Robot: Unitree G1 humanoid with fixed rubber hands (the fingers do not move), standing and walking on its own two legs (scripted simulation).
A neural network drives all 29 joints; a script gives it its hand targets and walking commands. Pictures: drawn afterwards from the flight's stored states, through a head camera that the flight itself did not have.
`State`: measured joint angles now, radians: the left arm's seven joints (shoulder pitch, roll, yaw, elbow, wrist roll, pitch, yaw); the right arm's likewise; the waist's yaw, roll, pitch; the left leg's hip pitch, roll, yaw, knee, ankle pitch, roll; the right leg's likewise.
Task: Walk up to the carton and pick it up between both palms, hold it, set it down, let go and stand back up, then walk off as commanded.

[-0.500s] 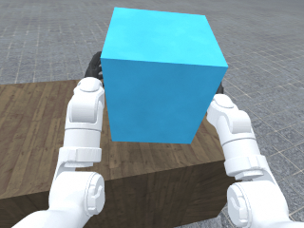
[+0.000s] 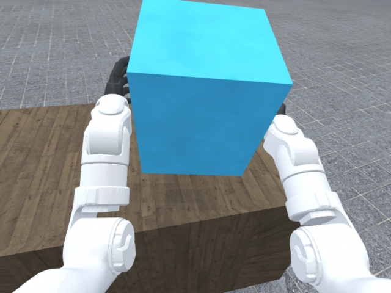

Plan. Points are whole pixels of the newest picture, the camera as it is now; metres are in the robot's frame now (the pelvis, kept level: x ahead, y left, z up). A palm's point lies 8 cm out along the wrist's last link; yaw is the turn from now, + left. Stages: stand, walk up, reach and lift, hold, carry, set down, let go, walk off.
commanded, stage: set down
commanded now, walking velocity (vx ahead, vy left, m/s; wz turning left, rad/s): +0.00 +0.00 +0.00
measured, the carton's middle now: (198, 97) +0.40 +0.03 +0.25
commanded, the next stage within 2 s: none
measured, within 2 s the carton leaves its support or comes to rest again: neither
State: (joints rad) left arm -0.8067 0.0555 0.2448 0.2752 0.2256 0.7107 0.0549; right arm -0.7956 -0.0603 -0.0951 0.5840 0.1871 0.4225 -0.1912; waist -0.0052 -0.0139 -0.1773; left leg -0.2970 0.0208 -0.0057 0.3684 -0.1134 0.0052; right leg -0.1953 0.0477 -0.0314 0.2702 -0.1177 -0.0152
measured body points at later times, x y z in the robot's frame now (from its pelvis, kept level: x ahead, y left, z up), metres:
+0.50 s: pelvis +0.02 +0.00 +0.00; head +0.01 +0.02 +0.45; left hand +0.44 +0.19 +0.21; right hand +0.45 -0.11 +0.18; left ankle +0.05 +0.11 -0.75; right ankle +0.01 -0.11 -0.75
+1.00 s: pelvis +0.02 +0.00 +0.00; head +0.02 +0.01 +0.45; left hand +0.44 +0.18 +0.17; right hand +0.45 -0.13 +0.14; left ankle +0.05 +0.11 -0.75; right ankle +0.01 -0.11 -0.75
